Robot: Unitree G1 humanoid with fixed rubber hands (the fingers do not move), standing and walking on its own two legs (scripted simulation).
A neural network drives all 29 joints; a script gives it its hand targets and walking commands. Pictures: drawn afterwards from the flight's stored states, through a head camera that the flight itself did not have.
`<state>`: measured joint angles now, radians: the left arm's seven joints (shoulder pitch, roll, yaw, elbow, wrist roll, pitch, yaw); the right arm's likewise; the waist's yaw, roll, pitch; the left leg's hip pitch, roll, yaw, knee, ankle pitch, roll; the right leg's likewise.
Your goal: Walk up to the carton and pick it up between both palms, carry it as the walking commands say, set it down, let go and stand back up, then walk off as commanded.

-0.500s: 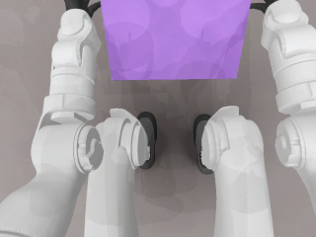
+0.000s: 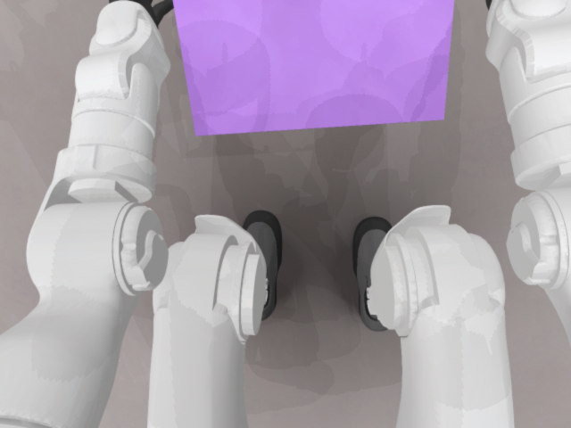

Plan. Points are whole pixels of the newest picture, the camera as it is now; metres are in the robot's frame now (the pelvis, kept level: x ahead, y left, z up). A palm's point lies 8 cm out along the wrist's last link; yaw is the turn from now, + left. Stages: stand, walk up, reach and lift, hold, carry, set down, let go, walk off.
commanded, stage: set down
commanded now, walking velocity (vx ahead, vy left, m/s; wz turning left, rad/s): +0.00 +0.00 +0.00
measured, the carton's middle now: (310, 4) +0.56 -0.01 -0.26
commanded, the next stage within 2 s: none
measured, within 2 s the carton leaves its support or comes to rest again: rests again in 0.36 s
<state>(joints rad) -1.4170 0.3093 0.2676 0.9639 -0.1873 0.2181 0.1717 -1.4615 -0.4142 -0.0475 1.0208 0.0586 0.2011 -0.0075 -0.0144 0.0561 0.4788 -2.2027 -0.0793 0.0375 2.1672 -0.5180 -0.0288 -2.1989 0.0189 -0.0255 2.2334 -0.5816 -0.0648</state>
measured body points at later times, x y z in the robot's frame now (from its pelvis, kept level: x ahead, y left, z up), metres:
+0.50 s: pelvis +0.01 +0.00 -0.01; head +0.38 -0.05 +0.23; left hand +0.56 +0.15 -0.19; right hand +0.54 -0.22 -0.21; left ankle +0.14 +0.11 -0.33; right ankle +0.11 -0.10 -0.33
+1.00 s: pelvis +0.01 +0.00 -0.02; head +0.37 -0.05 +0.23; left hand +0.56 +0.15 -0.19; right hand +0.54 -0.22 -0.21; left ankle +0.14 +0.11 -0.33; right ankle +0.11 -0.10 -0.33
